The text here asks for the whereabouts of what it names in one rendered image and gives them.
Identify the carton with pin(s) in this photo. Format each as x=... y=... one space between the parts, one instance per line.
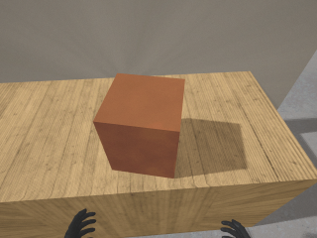
x=138 y=124

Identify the pedestal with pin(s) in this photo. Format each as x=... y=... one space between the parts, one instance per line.
x=236 y=159

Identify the right robot hand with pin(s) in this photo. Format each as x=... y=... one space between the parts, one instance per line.
x=239 y=230

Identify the left robot hand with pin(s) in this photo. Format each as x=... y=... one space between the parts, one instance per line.
x=74 y=228

